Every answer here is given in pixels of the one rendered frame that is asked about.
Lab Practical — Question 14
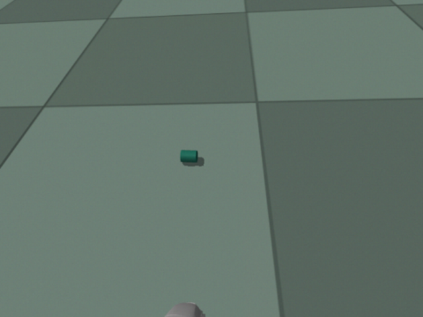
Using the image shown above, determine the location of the can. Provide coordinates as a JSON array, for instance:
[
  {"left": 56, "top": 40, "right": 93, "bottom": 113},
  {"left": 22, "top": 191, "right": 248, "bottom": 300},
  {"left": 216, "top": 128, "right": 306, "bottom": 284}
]
[{"left": 180, "top": 150, "right": 198, "bottom": 162}]

